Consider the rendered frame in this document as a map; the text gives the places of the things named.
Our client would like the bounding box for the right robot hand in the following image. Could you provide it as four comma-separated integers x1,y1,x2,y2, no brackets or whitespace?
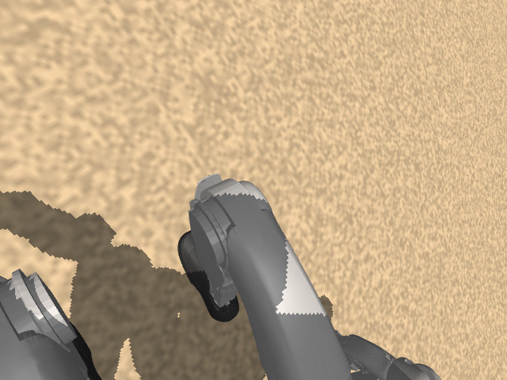
335,330,396,380

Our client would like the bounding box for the right robot arm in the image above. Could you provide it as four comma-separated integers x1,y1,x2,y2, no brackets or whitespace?
387,357,442,380

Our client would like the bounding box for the right robot foot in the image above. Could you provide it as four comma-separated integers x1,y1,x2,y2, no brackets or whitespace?
177,231,239,322

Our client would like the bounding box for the left robot foot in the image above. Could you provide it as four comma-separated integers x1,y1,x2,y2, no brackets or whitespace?
71,323,102,380

